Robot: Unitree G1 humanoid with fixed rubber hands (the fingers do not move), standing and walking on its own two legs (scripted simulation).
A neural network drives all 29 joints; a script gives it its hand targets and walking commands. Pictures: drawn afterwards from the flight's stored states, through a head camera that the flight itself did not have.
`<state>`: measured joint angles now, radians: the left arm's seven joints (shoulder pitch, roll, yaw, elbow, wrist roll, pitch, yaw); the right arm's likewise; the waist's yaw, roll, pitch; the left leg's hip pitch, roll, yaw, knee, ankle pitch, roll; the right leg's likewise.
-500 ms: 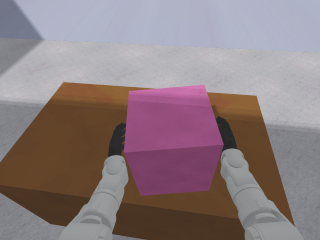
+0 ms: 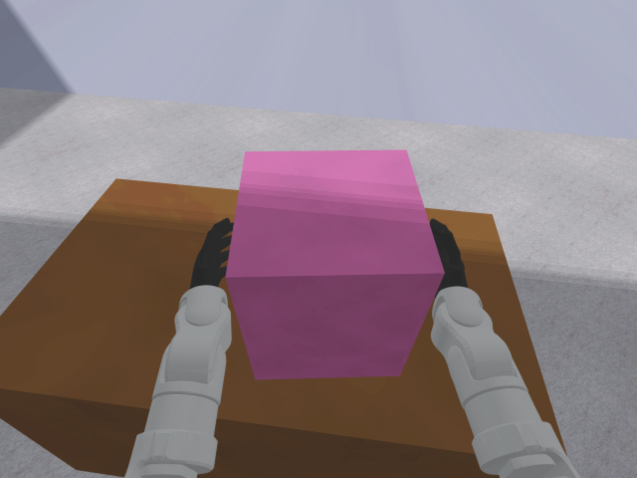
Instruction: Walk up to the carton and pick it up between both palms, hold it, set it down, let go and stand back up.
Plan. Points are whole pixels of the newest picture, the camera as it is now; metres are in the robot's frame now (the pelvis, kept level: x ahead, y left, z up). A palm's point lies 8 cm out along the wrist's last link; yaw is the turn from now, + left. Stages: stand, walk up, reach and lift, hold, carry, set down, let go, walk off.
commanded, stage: reach and lift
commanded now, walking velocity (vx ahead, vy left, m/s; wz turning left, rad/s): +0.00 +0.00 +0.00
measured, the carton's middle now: (327, 270) +0.38 +0.00 +0.08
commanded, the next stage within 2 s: hold in 1.58 s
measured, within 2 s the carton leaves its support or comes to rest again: neither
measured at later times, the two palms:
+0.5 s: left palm (195, 263) +0.34 +0.16 +0.14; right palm (448, 279) +0.32 -0.14 +0.13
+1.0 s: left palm (189, 251) +0.34 +0.16 +0.15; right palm (445, 268) +0.33 -0.13 +0.14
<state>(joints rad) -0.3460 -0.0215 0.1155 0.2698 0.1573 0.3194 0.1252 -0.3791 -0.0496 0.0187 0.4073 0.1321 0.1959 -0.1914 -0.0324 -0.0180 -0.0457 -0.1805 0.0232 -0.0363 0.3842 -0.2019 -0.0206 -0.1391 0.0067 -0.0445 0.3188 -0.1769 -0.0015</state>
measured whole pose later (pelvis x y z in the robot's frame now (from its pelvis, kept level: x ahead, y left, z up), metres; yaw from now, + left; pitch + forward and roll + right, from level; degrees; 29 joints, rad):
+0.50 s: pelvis -0.02 +0.01 +0.00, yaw -1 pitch -5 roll -1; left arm -0.45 -0.05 0.20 0.20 0.26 0.51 0.04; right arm -0.44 -0.02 -0.03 0.39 0.14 0.28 -0.20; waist -0.05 -0.03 0.00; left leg -0.10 0.01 -0.02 0.37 -0.18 0.00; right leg -0.06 -0.01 -0.02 0.30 -0.15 0.02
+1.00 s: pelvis -0.01 +0.02 +0.00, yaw +0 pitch -7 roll -1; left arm -0.48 -0.04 0.22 0.16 0.29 0.58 0.01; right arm -0.47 -0.03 0.00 0.39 0.18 0.29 -0.22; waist -0.07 -0.04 0.03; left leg -0.06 0.00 -0.02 0.36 -0.19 0.01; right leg -0.01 -0.01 -0.03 0.27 -0.15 0.02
